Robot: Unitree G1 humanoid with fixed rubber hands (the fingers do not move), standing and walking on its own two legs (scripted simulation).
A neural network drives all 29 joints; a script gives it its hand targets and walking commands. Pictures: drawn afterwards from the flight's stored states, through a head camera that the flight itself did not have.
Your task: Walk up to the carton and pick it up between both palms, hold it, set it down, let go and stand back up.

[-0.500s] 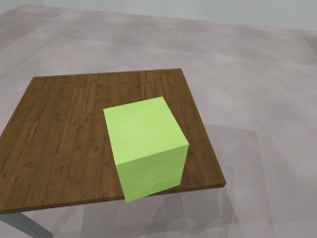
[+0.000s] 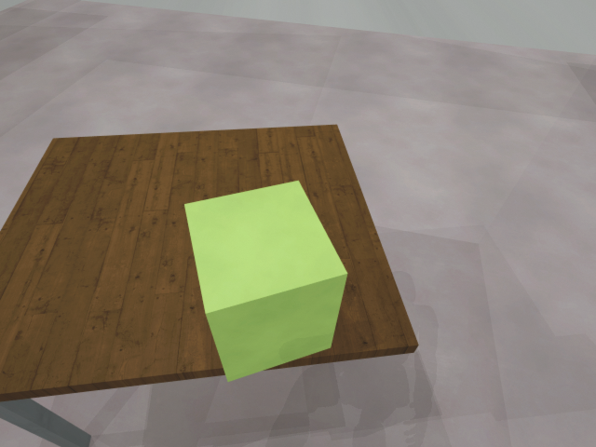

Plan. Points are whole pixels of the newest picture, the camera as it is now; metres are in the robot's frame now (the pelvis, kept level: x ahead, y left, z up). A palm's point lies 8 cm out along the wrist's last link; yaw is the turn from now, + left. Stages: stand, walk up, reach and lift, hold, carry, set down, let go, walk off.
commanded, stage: stand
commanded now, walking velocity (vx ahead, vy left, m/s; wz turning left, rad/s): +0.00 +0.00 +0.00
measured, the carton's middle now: (263, 281) +0.40 +0.06 -0.07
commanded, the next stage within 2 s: none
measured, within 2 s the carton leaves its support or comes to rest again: neither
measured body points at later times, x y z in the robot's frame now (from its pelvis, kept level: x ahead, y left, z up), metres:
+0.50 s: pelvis +0.02 +0.00 +0.00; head +0.03 +0.00 +0.45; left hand -0.01 +0.18 -0.16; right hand -0.03 -0.20 -0.16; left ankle +0.04 +0.12 -0.74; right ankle -0.02 -0.14 -0.74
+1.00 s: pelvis +0.04 -0.01 +0.00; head +0.05 -0.01 +0.45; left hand +0.01 +0.18 -0.16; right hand +0.00 -0.20 -0.16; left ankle +0.04 +0.12 -0.74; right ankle -0.02 -0.14 -0.74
